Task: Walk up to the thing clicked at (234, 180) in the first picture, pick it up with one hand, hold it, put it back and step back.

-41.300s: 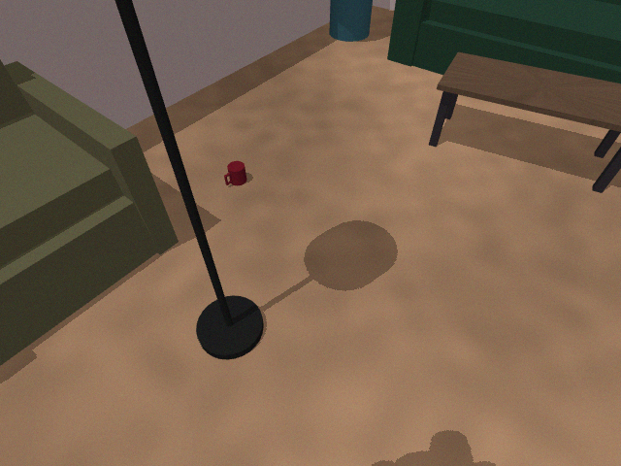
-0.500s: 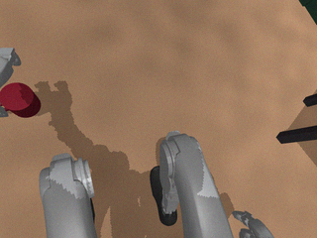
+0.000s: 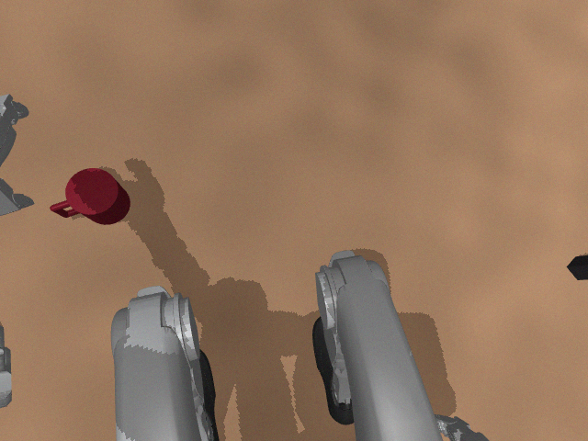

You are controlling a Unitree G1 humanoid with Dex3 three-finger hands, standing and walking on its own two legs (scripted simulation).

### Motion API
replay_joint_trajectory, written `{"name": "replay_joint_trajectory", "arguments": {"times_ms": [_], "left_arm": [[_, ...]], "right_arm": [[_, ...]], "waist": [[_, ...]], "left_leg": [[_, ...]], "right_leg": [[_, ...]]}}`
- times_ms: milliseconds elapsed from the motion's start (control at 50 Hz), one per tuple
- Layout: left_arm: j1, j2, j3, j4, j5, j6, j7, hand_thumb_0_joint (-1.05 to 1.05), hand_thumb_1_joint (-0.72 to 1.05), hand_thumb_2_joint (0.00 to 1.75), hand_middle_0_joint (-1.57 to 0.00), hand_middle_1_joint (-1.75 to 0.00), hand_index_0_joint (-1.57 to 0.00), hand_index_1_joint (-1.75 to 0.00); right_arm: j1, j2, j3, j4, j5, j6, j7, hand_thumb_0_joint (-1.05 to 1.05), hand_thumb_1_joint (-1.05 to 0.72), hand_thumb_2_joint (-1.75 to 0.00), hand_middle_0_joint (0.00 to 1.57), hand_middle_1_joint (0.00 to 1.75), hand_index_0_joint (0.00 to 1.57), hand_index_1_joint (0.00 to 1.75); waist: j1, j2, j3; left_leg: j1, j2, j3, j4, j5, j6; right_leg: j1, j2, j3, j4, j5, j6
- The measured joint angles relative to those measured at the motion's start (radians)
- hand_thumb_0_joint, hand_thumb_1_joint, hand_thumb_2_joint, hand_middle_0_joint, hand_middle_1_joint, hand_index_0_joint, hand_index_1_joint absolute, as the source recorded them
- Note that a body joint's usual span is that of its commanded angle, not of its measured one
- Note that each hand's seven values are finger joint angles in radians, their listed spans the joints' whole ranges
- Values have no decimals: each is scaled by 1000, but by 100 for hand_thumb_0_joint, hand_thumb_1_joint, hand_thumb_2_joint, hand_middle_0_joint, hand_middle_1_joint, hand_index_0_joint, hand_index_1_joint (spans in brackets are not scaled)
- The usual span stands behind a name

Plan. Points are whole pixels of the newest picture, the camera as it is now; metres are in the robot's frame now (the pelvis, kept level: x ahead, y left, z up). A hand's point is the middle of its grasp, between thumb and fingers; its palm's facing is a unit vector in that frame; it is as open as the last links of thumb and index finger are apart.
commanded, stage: home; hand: left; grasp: from above
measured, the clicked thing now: (90, 201) +0.49 +0.29 -0.33
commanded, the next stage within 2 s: none
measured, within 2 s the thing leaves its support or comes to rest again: neither
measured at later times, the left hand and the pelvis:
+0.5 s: hand out of the picture +0.28 +0.24 +0.09, palm faces -0.09 -0.85 -0.53, open 7.5 cm; pelvis +0.01 -0.01 +0.19, yaw +6 degrees
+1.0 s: hand out of the picture +0.22 +0.19 +0.28, palm faces +0.20 -0.96 -0.21, open 7.4 cm; pelvis +0.07 -0.02 +0.33, yaw +8 degrees
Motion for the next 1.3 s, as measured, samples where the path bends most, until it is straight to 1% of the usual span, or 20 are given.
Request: {"name": "replay_joint_trajectory", "arguments": {"times_ms": [60,120,160,220,300,400,460,580,640,720,780,820,880,940,1020,1100,1200,1300], "left_arm": [[140,-58,8,-186,-132,14,-49,0,14,77,-20,-45,-19,-46],[243,-103,0,-312,-243,43,-70,0,35,78,-20,-38,-20,-39],[303,-127,-10,-377,-305,70,-72,0,48,81,-20,-36,-20,-36],[390,-167,-37,-456,-389,118,-68,0,64,84,-21,-33,-21,-33],[503,-227,-76,-536,-495,189,-56,0,77,87,-21,-32,-21,-32],[640,-306,-105,-624,-622,269,-26,0,85,89,-21,-31,-21,-31],[707,-348,-110,-660,-694,309,-5,0,87,89,-21,-31,-21,-31],[831,-409,-101,-741,-845,387,28,1,88,90,-21,-31,-21,-31],[898,-435,-96,-793,-908,430,38,1,89,90,-21,-30,-21,-30],[992,-474,-87,-868,-983,481,47,1,89,90,-21,-30,-21,-30],[1061,-503,-79,-920,-1027,510,49,1,89,90,-21,-30,-21,-30],[1105,-519,-75,-952,-1048,524,49,1,90,90,-21,-30,-21,-30],[1172,-537,-73,-1007,-1071,545,45,1,90,90,-21,-30,-21,-30],[1238,-548,-78,-1066,-1083,561,38,1,90,90,-20,-30,-20,-30],[1308,-552,-90,-1127,-1080,569,24,1,90,90,-20,-30,-20,-30],[1344,-553,-95,-1154,-1074,575,8,1,90,90,-20,-30,-20,-30],[1342,-552,-99,-1142,-1066,577,-11,1,90,90,-20,-30,-20,-30],[1323,-553,-98,-1127,-1058,573,-18,1,90,90,-20,-30,-20,-30]], "right_arm": [[-11,-18,-26,-4,21,20,-14,0,-90,-90,20,30,20,30],[-40,-26,-54,-7,38,27,-31,0,-90,-90,20,30,20,30],[-65,-28,-72,-14,47,26,-41,0,-91,-90,20,30,20,30],[-104,-28,-91,-29,60,13,-53,0,-91,-90,20,30,20,30],[-150,-19,-92,-54,77,-17,-74,0,-91,-90,20,30,20,30],[-175,12,-70,-75,96,-63,-104,0,-91,-90,20,30,20,30],[-174,34,-52,-78,106,-87,-123,0,-91,-90,20,30,20,30],[-141,65,-28,-81,115,-123,-157,1,-91,-90,20,30,20,30],[-110,72,-22,-79,118,-136,-176,1,-90,-90,20,30,20,30],[-57,73,-16,-71,121,-158,-209,1,-90,-90,20,30,20,30],[-15,70,-14,-66,122,-176,-237,1,-90,-90,20,30,20,30],[10,68,-15,-66,121,-188,-253,1,-90,-90,20,30,20,30],[43,66,-20,-73,119,-205,-274,1,-91,-90,20,30,20,30],[67,62,-26,-83,115,-224,-289,1,-91,-90,20,30,20,30],[75,58,-33,-94,108,-246,-301,1,-91,-90,20,30,20,30],[61,57,-37,-102,100,-266,-304,1,-91,-90,20,30,20,30],[31,56,-37,-104,90,-291,-301,1,-90,-90,20,30,20,30],[11,58,-33,-101,82,-306,-295,1,-90,-90,20,30,20,30]], "waist": [[41,-3,-29],[74,-19,-56],[91,-31,-70],[112,-44,-89],[129,-51,-102],[131,-52,-115],[128,-54,-119],[118,-49,-109],[116,-44,-101],[114,-37,-96],[113,-34,-95],[113,-32,-96],[114,-30,-98],[119,-26,-105],[128,-20,-114],[141,-18,-115],[154,-24,-102],[162,-36,-85]], "left_leg": [[65,3,9,-59,-3,1],[135,5,13,-124,4,-2],[185,7,16,-169,11,-5],[268,11,20,-240,22,-8],[393,17,25,-344,39,-14],[558,22,30,-480,61,-22],[657,24,34,-559,73,-27],[848,32,39,-707,94,-37],[946,38,42,-787,108,-41],[1078,44,45,-900,130,-44],[1176,47,47,-983,146,-46],[1238,49,49,-1035,156,-47],[1326,52,53,-1107,170,-47],[1402,55,56,-1168,181,-47],[1478,55,60,-1225,191,-46],[1524,52,62,-1255,195,-45],[1549,46,61,-1265,197,-44],[1548,43,58,-1261,197,-44]], "right_leg": [[60,-5,2,-55,-1,4],[124,-8,0,-116,7,3],[170,-10,-2,-158,14,1],[248,-11,-4,-225,28,2],[367,-12,-7,-324,48,1],[524,-14,-13,-453,70,-4],[618,-15,-15,-525,80,-9],[802,-13,-21,-665,100,-17],[896,-10,-23,-743,115,-21],[1027,-6,-28,-856,138,-26],[1125,-4,-31,-940,154,-28],[1187,-3,-33,-992,165,-30],[1275,0,-34,-1065,180,-32],[1351,2,-34,-1129,193,-33],[1427,1,-34,-1187,203,-32],[1473,-2,-34,-1215,206,-30],[1498,-8,-36,-1221,204,-28],[1499,-10,-39,-1217,203,-28]]}}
